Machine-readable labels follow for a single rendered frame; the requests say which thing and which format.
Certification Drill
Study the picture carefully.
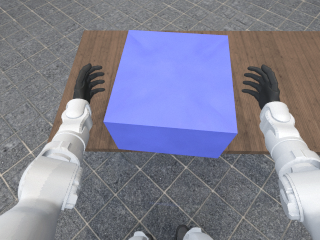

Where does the carton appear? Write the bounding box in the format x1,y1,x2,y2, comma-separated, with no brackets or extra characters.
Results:
103,30,238,159

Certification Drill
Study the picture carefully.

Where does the right robot upper arm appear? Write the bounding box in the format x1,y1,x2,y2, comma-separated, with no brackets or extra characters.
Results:
278,169,320,240

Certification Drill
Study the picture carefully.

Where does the left robot forearm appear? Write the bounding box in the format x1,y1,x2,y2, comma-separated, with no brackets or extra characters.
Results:
18,98,93,201

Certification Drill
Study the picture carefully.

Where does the left robot hand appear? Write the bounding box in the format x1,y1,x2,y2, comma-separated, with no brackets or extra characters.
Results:
73,63,105,104

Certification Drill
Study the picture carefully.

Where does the robot left shin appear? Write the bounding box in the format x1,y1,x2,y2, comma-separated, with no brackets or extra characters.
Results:
134,231,148,238

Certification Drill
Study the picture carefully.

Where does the robot right foot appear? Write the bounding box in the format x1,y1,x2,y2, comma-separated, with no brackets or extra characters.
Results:
175,224,189,240

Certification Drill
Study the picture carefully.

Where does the left robot upper arm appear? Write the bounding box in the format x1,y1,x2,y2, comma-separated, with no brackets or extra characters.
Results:
0,156,84,240

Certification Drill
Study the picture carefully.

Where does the right robot hand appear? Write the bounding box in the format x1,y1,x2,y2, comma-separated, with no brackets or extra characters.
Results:
241,64,281,110

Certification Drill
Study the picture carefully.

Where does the table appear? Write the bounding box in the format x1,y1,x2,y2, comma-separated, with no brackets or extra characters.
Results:
47,30,320,156

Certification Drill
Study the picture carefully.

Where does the right robot forearm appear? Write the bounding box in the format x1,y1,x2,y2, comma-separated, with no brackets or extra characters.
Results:
259,101,320,178

